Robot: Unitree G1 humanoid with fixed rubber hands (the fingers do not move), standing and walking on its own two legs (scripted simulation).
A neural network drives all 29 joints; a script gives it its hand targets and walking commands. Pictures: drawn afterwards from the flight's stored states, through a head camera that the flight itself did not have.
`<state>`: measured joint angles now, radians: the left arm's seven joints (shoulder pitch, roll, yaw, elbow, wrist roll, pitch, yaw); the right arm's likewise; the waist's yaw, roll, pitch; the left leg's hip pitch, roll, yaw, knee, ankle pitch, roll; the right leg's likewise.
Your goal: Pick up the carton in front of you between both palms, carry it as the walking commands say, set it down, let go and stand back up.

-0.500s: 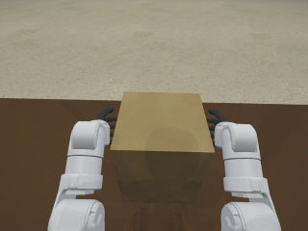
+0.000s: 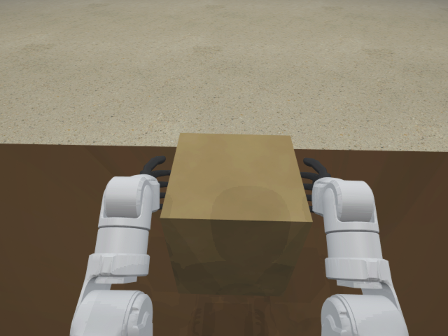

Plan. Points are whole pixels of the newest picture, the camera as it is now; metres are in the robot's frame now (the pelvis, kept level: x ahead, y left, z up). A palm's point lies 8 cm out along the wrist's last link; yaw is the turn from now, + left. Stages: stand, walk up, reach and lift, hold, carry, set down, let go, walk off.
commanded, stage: carry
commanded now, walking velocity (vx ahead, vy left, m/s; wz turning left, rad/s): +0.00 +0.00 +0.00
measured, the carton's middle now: (232, 216) +0.35 +0.00 +0.05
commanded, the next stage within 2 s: none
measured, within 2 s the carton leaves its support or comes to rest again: neither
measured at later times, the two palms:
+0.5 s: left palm (148, 188) +0.35 +0.15 +0.13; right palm (320, 190) +0.35 -0.15 +0.13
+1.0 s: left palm (146, 132) +0.54 +0.20 +0.11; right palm (278, 136) +0.52 -0.10 +0.11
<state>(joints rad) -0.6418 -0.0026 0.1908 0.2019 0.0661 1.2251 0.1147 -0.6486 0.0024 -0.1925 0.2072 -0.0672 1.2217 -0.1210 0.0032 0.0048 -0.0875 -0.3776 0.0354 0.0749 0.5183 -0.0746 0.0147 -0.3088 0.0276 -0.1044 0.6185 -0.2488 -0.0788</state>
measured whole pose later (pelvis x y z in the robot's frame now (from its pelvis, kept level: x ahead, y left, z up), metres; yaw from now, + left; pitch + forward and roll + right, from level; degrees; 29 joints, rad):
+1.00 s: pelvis +0.18 +0.05 +0.00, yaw +1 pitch +5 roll -1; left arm -0.66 0.00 0.19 0.10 0.05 1.23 0.13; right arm -0.61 0.03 -0.20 0.06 -0.05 1.21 -0.15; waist -0.04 -0.01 -0.04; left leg -0.20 -0.02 0.09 0.47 -0.27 0.08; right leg -0.67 -0.05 -0.04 0.89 -0.24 -0.02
